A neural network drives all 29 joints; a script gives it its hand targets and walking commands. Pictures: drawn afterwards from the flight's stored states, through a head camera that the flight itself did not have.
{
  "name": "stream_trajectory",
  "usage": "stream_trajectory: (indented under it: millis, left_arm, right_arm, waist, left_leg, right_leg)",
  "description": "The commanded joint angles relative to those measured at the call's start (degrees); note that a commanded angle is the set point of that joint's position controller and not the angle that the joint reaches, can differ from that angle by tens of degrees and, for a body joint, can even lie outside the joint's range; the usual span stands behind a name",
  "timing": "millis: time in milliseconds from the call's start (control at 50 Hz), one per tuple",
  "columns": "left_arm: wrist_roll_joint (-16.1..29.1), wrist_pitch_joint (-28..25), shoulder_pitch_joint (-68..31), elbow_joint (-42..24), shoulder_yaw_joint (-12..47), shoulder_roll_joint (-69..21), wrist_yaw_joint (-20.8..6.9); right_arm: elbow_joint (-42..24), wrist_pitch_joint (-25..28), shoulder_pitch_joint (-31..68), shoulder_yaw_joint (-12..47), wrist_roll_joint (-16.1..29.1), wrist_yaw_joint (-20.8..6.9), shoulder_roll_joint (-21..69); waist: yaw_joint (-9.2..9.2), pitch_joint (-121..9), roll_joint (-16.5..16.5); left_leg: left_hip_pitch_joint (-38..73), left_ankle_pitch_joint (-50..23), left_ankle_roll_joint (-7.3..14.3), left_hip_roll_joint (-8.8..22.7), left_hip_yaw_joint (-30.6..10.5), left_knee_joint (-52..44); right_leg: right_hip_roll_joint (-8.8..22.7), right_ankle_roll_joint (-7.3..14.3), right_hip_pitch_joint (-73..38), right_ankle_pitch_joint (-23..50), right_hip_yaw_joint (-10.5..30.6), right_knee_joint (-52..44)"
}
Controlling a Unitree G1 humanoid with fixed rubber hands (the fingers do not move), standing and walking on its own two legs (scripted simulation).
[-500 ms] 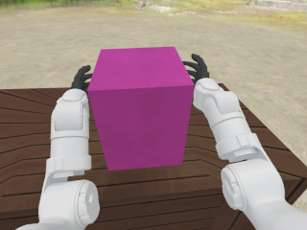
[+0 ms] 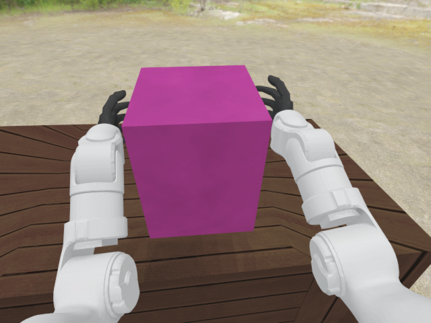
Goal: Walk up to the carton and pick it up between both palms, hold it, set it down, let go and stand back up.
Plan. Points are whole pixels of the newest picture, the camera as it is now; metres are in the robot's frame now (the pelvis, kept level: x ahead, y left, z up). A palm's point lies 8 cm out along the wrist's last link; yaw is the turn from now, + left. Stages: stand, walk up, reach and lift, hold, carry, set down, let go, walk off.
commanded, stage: hold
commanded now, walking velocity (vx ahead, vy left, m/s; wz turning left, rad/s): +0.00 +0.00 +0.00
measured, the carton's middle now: (198, 150) +0.39 +0.01 +0.20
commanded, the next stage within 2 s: set down in 0.58 s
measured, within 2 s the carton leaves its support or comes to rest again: neither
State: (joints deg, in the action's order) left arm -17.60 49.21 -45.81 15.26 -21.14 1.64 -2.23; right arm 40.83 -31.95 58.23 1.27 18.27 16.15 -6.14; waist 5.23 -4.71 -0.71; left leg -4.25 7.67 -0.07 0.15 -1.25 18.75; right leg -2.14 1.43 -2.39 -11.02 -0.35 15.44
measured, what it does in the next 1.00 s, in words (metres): stands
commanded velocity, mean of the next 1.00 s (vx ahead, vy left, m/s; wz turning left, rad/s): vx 0.00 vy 0.00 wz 0.00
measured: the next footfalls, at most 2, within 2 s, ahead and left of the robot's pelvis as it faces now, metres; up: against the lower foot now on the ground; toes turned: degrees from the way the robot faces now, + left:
none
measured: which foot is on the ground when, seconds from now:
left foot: down 0.00-1.00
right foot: down 0.00-1.00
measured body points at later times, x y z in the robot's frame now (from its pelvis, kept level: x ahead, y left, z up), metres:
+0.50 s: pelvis +0.00 +0.00 +0.00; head -0.08 +0.01 +0.44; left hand +0.38 +0.16 +0.25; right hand +0.39 -0.13 +0.28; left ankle +0.04 +0.12 -0.75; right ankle -0.02 -0.10 -0.75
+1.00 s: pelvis +0.01 -0.01 +0.00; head -0.07 +0.00 +0.44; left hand +0.40 +0.16 +0.28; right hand +0.41 -0.13 +0.30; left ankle +0.04 +0.12 -0.75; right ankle -0.02 -0.10 -0.75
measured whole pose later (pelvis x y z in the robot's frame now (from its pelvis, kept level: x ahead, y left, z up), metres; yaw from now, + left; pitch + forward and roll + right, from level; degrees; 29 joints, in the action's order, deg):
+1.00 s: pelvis +0.01 -0.01 +0.00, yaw +1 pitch -8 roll +0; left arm -23.2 39.5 -53.0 23.2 -27.1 1.0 -4.1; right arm 50.6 -19.0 63.3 -8.0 8.9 11.6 -2.9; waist 4.2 -3.3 -1.9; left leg -1.3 7.3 -0.7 0.1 -1.7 16.4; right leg -2.1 2.1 -4.9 -11.5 -1.1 14.4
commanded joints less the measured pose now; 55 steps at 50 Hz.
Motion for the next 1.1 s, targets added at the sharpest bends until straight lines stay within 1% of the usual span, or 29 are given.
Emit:
stream_trajectory:
  millis: [0,100,140,160,220,280,300,320,360,400,420,480,500,520,560,580,600,640,680,700,740,820,880,920,960,1020,1040,1060,1080]
  left_arm:
    - [9.4,-4.4,-45.7,-6.5,24.3,-30.5,-8.3]
    - [9.7,-4.9,-46.0,-8.4,24.5,-30.6,-8.0]
    - [10.3,-5.2,-46.1,-9.2,25.0,-30.8,-7.7]
    - [10.1,-5.1,-45.5,-7.7,24.7,-30.8,-7.6]
    - [11.6,-5.5,-46.8,-11.7,27.5,-32.0,-7.0]
    - [9.6,-4.4,-44.6,-6.8,24.2,-30.1,-7.5]
    - [9.6,-4.2,-43.1,-8.4,24.4,-30.9,-7.8]
    - [9.0,-3.9,-43.7,-6.6,23.7,-30.3,-8.0]
    - [8.8,-4.0,-44.3,-6.7,23.5,-29.9,-8.6]
    - [9.8,-4.5,-45.4,-7.9,25.0,-31.0,-8.3]
    - [10.8,-4.9,-46.4,-9.8,26.8,-32.2,-7.9]
    - [10.7,-4.9,-46.2,-10.9,26.6,-31.6,-7.4]
    - [10.5,-4.7,-46.0,-11.1,26.6,-31.3,-7.4]
    - [9.1,-4.2,-45.0,-8.1,24.3,-30.2,-7.6]
    - [9.6,-4.3,-44.8,-8.5,24.7,-30.6,-7.9]
    - [11.3,-4.3,-47.7,-8.2,26.1,-29.6,-7.2]
    - [11.6,-4.6,-47.4,-8.6,26.1,-29.9,-6.7]
    - [12.0,-4.9,-47.8,-9.4,26.3,-29.7,-6.3]
    - [11.1,-5.4,-48.4,-5.8,24.2,-29.6,-6.6]
    - [10.5,-5.9,-49.5,-5.0,23.2,-29.8,-6.8]
    - [8.9,-7.2,-50.3,-1.4,21.0,-29.3,-7.2]
    - [5.6,-10.3,-49.9,0.9,16.9,-27.4,-7.5]
    - [2.6,-12.2,-47.0,3.2,13.7,-26.1,-8.2]
    - [-0.5,-12.3,-40.8,6.3,10.8,-25.3,-9.0]
    - [-1.4,-12.3,-38.0,6.4,10.0,-24.3,-9.7]
    - [-0.5,-13.2,-37.3,1.4,13.4,-25.8,-9.7]
    - [0.5,-13.7,-38.4,-1.8,15.6,-26.5,-9.3]
    - [1.2,-13.9,-36.5,-2.1,16.7,-26.8,-9.2]
    - [2.1,-14.4,-37.6,-5.5,19.2,-27.6,-8.7]
  right_arm:
    - [-12.8,1.2,37.6,12.3,6.8,-7.0,34.8]
    - [-14.0,1.6,38.0,14.0,7.9,-7.0,35.5]
    - [-17.6,2.1,39.8,14.4,8.0,-7.0,35.9]
    - [-15.9,1.7,38.5,14.0,7.6,-6.9,35.3]
    - [-19.3,2.2,39.2,15.4,8.3,-6.9,36.5]
    - [-13.5,0.6,35.8,13.5,7.3,-6.7,35.0]
    - [-15.2,1.1,36.4,14.1,7.3,-6.6,35.2]
    - [-12.3,0.5,35.4,13.0,7.1,-6.6,34.6]
    - [-13.0,1.0,37.2,12.7,6.7,-6.8,34.9]
    - [-15.5,1.8,38.8,13.0,7.2,-6.9,35.4]
    - [-16.9,2.1,39.5,13.7,7.7,-6.8,35.5]
    - [-16.8,1.8,38.0,15.2,8.6,-6.7,35.7]
    - [-15.9,1.5,36.8,14.3,8.5,-6.7,35.2]
    - [-14.8,1.1,37.5,14.1,7.7,-6.8,34.7]
    - [-14.6,1.3,36.9,13.7,7.6,-7.0,35.4]
    - [-17.1,2.6,40.6,14.2,8.0,-7.0,35.3]
    - [-17.3,3.0,42.0,14.7,8.7,-6.8,35.1]
    - [-17.4,3.1,41.4,14.8,8.7,-6.6,35.4]
    - [-15.5,3.7,42.7,12.8,7.1,-6.7,35.2]
    - [-12.6,4.2,42.6,11.3,6.1,-6.9,35.3]
    - [-9.3,6.1,42.9,8.8,3.9,-7.7,34.5]
    - [-6.5,11.6,44.3,5.2,-0.2,-9.3,32.2]
    - [-2.2,14.9,40.7,2.0,-4.1,-10.2,31.4]
    - [-0.3,16.2,36.7,0.3,-7.0,-10.7,29.0]
    - [-0.2,17.4,35.0,-1.2,-8.6,-11.0,28.6]
    - [-4.2,20.4,36.0,-0.4,-9.3,-11.0,27.7]
    - [-5.3,21.6,36.5,0.6,-9.1,-10.9,27.0]
    - [-7.6,22.7,36.7,2.6,-8.7,-10.7,27.2]
    - [-9.8,23.8,37.5,4.2,-8.2,-10.7,27.5]
  waist:
    - [0.31,-16.0,3.5]
    - [-0.50,-18.6,3.3]
    - [-0.50,-21.1,1.8]
    - [-0.23,-20.4,1.6]
    - [-0.17,-23.4,2.3]
    - [0.48,-16.9,2.0]
    - [0.10,-18.3,1.5]
    - [0.48,-15.1,2.8]
    - [0.20,-14.9,2.3]
    - [0.13,-18.2,3.7]
    - [0.97,-21.0,3.7]
    - [0.32,-20.1,3.6]
    - [0.87,-20.4,3.8]
    - [-0.17,-17.3,2.6]
    - [0.03,-17.5,2.9]
    - [1.96,-21.4,1.5]
    - [1.13,-21.3,2.3]
    - [1.68,-22.0,2.1]
    - [1.09,-19.3,1.5]
    - [1.54,-17.9,2.2]
    - [0.57,-16.9,3.5]
    - [-1.14,-16.9,4.3]
    - [-1.19,-14.3,3.3]
    - [-1.10,-10.0,1.8]
    - [-0.94,-8.7,0.8]
    - [-0.11,-12.8,1.8]
    - [0.49,-15.4,2.0]
    - [-0.19,-16.4,1.8]
    - [0.56,-19.2,2.2]
  left_leg:
    - [8.7,-7.4,-1.7,-1.8,1.6,-0.9]
    - [10.6,-11.9,-1.9,-1.7,1.5,0.4]
    - [11.1,-12.3,-1.8,-1.8,1.4,0.7]
    - [10.9,-11.7,-1.5,-1.9,1.6,0.2]
    - [11.7,-14.2,-2.0,-1.9,1.3,1.4]
    - [10.4,-10.5,-1.4,-2.0,1.6,-0.1]
    - [10.7,-11.3,-1.4,-1.6,1.3,0.1]
    - [9.7,-9.2,-1.4,-1.8,1.6,-0.6]
    - [8.3,-7.6,-1.2,-1.9,1.8,-0.9]
    - [9.5,-9.8,-1.9,-2.0,1.8,-0.1]
    - [11.2,-12.3,-2.5,-1.8,1.5,0.5]
    - [12.4,-15.7,-2.6,-1.6,1.1,1.5]
    - [12.2,-15.1,-2.7,-1.6,1.1,1.2]
    - [11.2,-11.9,-1.7,-1.6,1.2,0.5]
    - [10.3,-10.3,-1.8,-1.7,1.7,-0.2]
    - [9.4,-10.5,-1.4,-1.8,-0.2,-0.8]
    - [9.7,-11.1,-1.5,-1.8,-0.1,-0.7]
    - [11.5,-12.5,-1.6,-1.6,-0.1,0.2]
    - [10.4,-7.8,-1.1,-1.7,0.2,-0.8]
    - [9.9,-5.2,-1.0,-1.5,0.5,-1.5]
    - [9.3,-2.2,-1.1,-1.3,1.2,-2.7]
    - [10.5,-5.8,-1.3,-1.2,2.2,-2.5]
    - [10.9,-7.7,-1.1,-1.1,2.7,-2.7]
    - [10.5,-9.6,-0.7,-1.0,2.8,-2.8]
    - [11.2,-12.2,-0.6,-1.0,3.1,-2.6]
    - [14.6,-18.3,-1.3,-1.1,3.2,-0.8]
    - [17.1,-22.6,-2.0,-0.7,2.9,0.5]
    - [17.9,-25.4,-2.1,-1.0,3.0,1.5]
    - [19.4,-27.4,-2.2,-0.9,2.6,2.2]
  right_leg:
    - [-1.2,-4.9,3.7,6.4,-0.5,-2.6]
    - [-1.7,-4.9,2.5,10.2,-1.0,-1.7]
    - [-1.8,-5.1,2.5,10.9,-1.4,-1.8]
    - [-1.5,-5.3,2.8,10.5,-1.0,-2.3]
    - [-2.1,-5.2,2.1,12.7,-1.3,-1.2]
    - [-1.2,-5.4,2.8,10.3,-0.7,-2.8]
    - [-1.7,-5.1,2.0,10.6,-0.8,-2.1]
    - [-1.1,-5.1,3.3,8.5,-0.5,-2.6]
    - [-1.2,-5.2,2.9,7.5,-0.9,-2.4]
    - [-1.5,-4.9,2.6,8.8,-0.9,-1.9]
    - [-1.9,-4.9,2.1,10.5,-1.3,-1.7]
    - [-2.0,-5.1,2.1,13.1,-1.2,-1.6]
    - [-1.9,-5.0,2.2,12.4,-1.1,-1.7]
    - [-1.5,-5.0,2.7,9.9,-1.0,-2.5]
    - [-1.3,-5.0,3.2,8.7,-0.8,-2.3]
    - [-2.4,-4.7,4.1,9.3,-2.5,-1.9]
    - [-2.3,-4.5,3.6,9.4,-2.5,-2.3]
    - [-2.3,-4.5,3.7,10.5,-2.6,-2.0]
    - [-1.9,-4.5,5.0,6.6,-2.2,-2.9]
    - [-1.5,-4.4,5.1,4.5,-2.4,-3.1]
    - [-1.3,-4.0,5.1,0.5,-2.4,-3.5]
    - [-1.0,-3.8,2.6,2.6,-2.9,-3.0]
    - [-0.7,-4.1,1.4,3.8,-3.5,-3.6]
    - [-0.9,-4.4,0.6,5.1,-3.9,-4.1]
    - [-0.8,-4.6,-0.3,7.5,-4.4,-4.1]
    - [-1.1,-4.7,-1.2,12.5,-5.0,-3.4]
    - [-1.3,-4.7,-1.8,15.8,-5.9,-2.8]
    - [-1.5,-4.8,-2.3,18.6,-5.9,-2.2]
    - [-1.3,-4.8,-3.0,20.9,-6.0,-1.9]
